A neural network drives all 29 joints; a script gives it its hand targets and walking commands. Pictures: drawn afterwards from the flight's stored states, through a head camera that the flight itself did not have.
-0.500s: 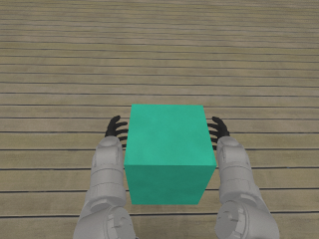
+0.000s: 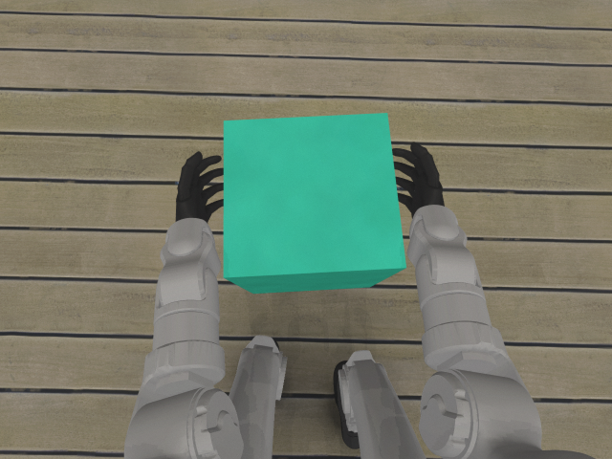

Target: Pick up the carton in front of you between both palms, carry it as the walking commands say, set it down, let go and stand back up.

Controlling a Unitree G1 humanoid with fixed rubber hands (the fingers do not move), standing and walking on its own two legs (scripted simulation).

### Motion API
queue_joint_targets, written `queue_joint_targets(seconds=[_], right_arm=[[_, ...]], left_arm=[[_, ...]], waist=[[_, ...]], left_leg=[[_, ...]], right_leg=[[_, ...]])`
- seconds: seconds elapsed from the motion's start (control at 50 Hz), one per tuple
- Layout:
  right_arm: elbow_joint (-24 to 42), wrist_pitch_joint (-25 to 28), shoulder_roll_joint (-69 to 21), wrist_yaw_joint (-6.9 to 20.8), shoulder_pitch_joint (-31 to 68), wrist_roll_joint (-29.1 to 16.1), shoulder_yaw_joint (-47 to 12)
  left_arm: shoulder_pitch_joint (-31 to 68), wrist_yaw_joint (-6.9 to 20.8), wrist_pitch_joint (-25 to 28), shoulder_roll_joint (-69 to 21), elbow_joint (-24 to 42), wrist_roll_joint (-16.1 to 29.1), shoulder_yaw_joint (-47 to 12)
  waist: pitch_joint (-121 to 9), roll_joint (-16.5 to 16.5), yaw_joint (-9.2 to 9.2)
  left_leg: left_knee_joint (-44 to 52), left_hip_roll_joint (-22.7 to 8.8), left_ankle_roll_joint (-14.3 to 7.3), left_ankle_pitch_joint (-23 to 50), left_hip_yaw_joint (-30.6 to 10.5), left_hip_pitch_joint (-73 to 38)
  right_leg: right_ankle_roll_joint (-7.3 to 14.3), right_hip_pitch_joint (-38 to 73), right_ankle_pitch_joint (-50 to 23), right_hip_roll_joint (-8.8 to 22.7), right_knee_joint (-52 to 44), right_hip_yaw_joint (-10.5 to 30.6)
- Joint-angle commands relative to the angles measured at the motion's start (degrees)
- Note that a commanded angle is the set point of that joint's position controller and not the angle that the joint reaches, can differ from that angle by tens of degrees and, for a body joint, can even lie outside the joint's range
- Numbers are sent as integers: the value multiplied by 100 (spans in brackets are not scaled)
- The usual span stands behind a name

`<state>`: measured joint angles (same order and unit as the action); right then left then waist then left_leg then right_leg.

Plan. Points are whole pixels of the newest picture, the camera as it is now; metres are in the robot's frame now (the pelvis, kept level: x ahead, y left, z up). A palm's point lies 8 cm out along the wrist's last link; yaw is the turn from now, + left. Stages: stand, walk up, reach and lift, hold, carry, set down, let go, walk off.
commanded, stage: set down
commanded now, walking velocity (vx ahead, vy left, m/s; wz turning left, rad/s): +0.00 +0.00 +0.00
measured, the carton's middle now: (309, 218) +0.43 +0.03 -0.17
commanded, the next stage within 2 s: none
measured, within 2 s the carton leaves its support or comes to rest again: neither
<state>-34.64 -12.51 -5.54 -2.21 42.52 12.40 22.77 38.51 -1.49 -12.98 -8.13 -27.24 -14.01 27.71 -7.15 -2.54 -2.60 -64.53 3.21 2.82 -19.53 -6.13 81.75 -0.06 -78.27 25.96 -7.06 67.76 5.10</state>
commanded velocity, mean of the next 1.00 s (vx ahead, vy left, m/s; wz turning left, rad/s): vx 0.00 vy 0.00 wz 0.00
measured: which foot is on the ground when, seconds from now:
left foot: down 0.00-1.00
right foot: down 0.00-1.00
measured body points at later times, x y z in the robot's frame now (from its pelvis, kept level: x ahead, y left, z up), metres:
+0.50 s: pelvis -0.03 +0.01 -0.13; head +0.26 +0.03 +0.21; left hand +0.44 +0.20 -0.24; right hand +0.49 -0.09 -0.23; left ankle +0.08 +0.14 -0.62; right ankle +0.03 -0.11 -0.62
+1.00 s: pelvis -0.05 +0.00 -0.23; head +0.32 +0.02 +0.03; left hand +0.47 +0.22 -0.39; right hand +0.54 -0.07 -0.39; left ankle +0.08 +0.14 -0.62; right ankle +0.03 -0.11 -0.62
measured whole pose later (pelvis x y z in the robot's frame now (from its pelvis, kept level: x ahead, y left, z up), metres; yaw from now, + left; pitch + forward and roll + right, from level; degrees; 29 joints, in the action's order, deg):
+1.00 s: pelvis -0.05 +0.00 -0.23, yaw -1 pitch +46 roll +1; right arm -57.4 -14.8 13.7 -5.5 85.6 4.8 10.3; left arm 72.9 -6.8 -16.4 2.2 -37.5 -8.3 32.6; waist 10.6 -2.0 -7.3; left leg -111.2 6.0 5.4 -28.1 -4.8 128.6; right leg -2.7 -125.3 36.0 -11.3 115.8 3.3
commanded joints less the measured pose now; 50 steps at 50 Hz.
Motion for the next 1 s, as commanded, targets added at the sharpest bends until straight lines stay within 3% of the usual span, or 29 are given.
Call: queue_joint_targets(seconds=[0.0, 0.28, 0.48, 0.7, 0.98], right_arm=[[-491, -43, -5288, 1306, 3097, -475, -3063], [-859, 79, -4664, 1060, 4516, -664, -2888], [-1234, -40, -4191, 1072, 5595, -837, -2671], [-1688, -73, -3656, 1061, 6410, -910, -2422], [-1794, -1, -3156, 839, 7324, -1476, -3067]], left_arm=[[3221, 1436, -132, -4867, -700, 372, -3238], [4519, 1061, -131, -4673, -846, 664, -2990], [5698, 813, -277, -4341, -789, 759, -2753], [6622, 841, -293, -3845, -937, 833, -2355], [7488, 975, -179, -3152, -864, 1413, -2378]], waist=[[-4672, -54, -220], [-5754, -44, -284], [-5895, 28, -402], [-5557, -79, -563], [-5627, -487, -961]], left_leg=[[-381, 489, -108, 1789, 749, -2523], [-1731, 560, 80, 1712, 861, -1540], [-2483, 545, 147, 1269, 985, -1313], [-3316, 478, 136, 1131, 1116, -608], [-4467, 298, 107, 1610, 1246, 189]], right_leg=[[-269, 1277, -1816, -211, -381, -256], [-213, -237, -1384, -438, 1153, -541], [-146, -1271, -608, -516, 2015, -767], [-123, -1957, -376, -471, 2840, -845], [-150, -1617, -972, -378, 3987, -773]])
